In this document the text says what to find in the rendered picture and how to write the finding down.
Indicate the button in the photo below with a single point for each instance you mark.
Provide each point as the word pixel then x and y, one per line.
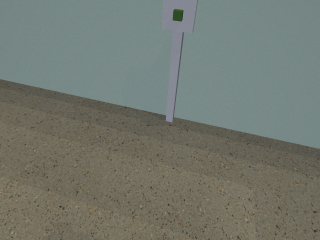
pixel 178 15

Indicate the panel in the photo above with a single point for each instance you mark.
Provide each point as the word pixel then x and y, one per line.
pixel 189 8

